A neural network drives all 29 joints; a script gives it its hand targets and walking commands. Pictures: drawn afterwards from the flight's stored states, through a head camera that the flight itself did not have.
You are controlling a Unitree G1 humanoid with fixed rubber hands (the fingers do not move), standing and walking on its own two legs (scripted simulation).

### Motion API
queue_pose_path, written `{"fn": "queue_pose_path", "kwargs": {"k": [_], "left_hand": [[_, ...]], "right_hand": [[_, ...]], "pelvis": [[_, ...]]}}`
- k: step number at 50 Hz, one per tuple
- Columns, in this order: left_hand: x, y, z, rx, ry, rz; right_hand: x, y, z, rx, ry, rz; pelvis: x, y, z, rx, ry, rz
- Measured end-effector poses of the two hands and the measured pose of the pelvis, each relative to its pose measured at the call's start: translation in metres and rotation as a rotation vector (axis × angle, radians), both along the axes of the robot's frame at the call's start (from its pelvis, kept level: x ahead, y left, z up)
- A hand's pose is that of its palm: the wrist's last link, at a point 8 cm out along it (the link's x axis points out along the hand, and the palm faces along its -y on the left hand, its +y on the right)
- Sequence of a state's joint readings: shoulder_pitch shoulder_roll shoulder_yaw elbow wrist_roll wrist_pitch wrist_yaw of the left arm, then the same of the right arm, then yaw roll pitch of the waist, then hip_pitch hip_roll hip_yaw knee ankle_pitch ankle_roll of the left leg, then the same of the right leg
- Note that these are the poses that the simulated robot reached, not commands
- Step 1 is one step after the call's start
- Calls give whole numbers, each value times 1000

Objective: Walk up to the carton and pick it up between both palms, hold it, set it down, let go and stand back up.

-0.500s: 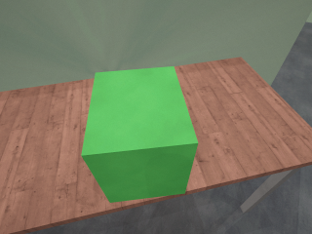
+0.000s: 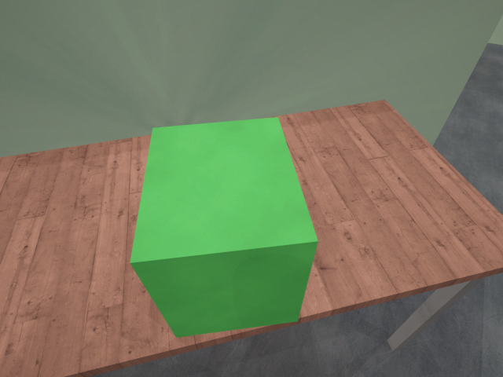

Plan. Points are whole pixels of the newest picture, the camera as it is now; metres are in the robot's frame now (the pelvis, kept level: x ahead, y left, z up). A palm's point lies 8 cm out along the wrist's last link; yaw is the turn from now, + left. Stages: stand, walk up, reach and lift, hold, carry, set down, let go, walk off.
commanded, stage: stand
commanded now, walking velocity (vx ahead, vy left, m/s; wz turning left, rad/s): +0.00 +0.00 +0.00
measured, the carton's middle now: (227, 227) +0.37 +0.05 +0.05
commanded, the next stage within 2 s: walk up in 0.08 s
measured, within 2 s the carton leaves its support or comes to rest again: neither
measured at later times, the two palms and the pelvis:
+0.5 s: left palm out of the picture +0.04 +0.22 -0.14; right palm out of the picture -0.03 -0.28 -0.16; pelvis -0.04 -0.04 -0.02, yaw +4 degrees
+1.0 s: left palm out of the picture -0.10 +0.19 -0.14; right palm out of the picture +0.03 -0.30 -0.14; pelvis -0.10 -0.07 -0.02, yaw +14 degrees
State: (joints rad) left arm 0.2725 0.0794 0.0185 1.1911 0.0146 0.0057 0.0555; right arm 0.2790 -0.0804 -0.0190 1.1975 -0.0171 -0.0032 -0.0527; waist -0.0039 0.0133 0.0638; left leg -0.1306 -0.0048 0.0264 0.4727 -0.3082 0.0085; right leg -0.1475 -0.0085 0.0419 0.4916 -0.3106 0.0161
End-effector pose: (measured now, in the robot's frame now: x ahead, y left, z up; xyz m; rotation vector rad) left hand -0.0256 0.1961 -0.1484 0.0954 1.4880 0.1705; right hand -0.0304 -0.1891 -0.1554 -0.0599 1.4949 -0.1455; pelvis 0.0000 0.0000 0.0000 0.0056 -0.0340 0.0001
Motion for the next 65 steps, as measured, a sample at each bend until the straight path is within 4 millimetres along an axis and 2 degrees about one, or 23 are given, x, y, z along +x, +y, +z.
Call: {"fn": "queue_pose_path", "kwargs": {"k": [13, 16, 19, 24, 27, 30, 34, 38, 43, 50, 54, 59, 65], "left_hand": [[-1, 0, 0, -3, 3, 2], [2, 7, -3, 18, 0, -3], [16, 19, -5, 68, -26, -38], [55, 29, 1, 148, -174, -66], [72, 25, 6, 191, -274, -76], [72, 13, 10, 205, -328, -94], [57, -5, 19, 203, -344, -89], [36, -20, 25, 190, -370, -51], [-3, -24, 25, 183, -372, 19], [-75, -5, 6, 155, -281, 137], [-103, -2, 5, 153, -233, 168], [-117, -11, 13, 138, -240, 169], [-110, -18, 23, 126, -287, 165]], "right_hand": [[-1, 3, 1, 2, 1, 0], [1, -5, 0, -28, -23, 13], [0, -26, 2, -80, -58, 38], [-1, -80, -1, -157, -61, 118], [9, -116, -11, -173, -87, 145], [28, -146, -17, -196, -139, 159], [51, -165, -10, -213, -224, 212], [62, -164, -2, -183, -271, 261], [67, -147, 6, -140, -305, 305], [63, -111, 15, -91, -368, 359], [59, -101, 21, -78, -382, 369], [65, -93, 24, -45, -385, 381], [73, -89, 31, -33, -428, 410]], "pelvis": [[1, 2, 1, 0, 0, 0], [-6, -1, -3, 5, 9, 10], [-19, -10, -7, 4, 13, 27], [-38, -32, -14, 15, 15, 59], [-48, -50, -24, 23, 15, 74], [-60, -64, -30, -1, -6, 97], [-73, -74, -26, 8, -21, 124], [-81, -80, -21, 17, -15, 152], [-88, -81, -18, 16, -5, 202], [-99, -73, -22, 15, -10, 250], [-99, -74, -19, 17, -16, 253], [-99, -74, -13, 3, -27, 258], [-102, -72, -7, 0, -16, 260]]}}
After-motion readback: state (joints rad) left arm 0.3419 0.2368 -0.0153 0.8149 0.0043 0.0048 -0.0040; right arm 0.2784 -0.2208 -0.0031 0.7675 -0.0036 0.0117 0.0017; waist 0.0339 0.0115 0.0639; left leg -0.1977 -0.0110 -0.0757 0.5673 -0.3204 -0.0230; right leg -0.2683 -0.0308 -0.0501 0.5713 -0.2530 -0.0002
